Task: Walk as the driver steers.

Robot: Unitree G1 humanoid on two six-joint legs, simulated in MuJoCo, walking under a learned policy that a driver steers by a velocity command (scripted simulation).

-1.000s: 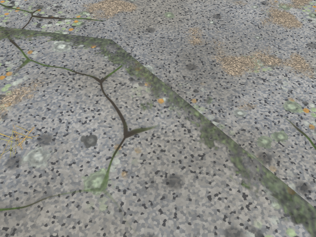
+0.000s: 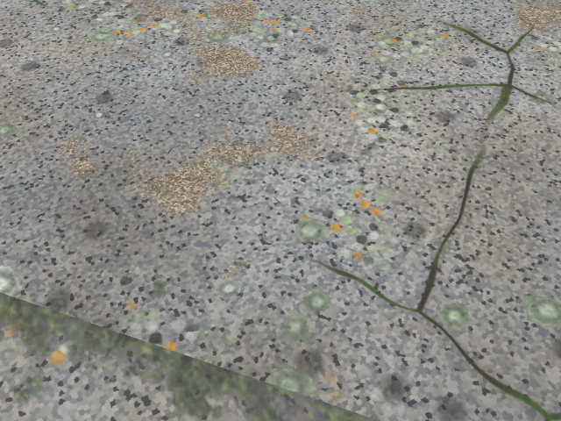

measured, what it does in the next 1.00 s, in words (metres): walks ahead: right foot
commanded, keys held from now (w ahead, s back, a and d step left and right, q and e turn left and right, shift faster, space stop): w+e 0.16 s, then w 0.20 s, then w+q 0.64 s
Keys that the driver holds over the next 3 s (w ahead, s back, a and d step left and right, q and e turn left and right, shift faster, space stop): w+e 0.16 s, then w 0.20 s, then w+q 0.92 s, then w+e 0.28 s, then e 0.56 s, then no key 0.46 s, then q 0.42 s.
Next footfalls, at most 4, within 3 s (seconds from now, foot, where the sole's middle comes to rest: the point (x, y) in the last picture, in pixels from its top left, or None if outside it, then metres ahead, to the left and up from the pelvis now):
0.36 right None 0.34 -0.20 -0.78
1.08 left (255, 348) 0.77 0.10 -0.93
1.48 right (300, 252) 1.11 -0.04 -0.93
2.02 left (240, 221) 1.25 0.16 -0.93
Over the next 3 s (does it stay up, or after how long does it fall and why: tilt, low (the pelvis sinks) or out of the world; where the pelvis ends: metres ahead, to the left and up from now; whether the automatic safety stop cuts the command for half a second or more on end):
stays up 1.18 0.06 -0.17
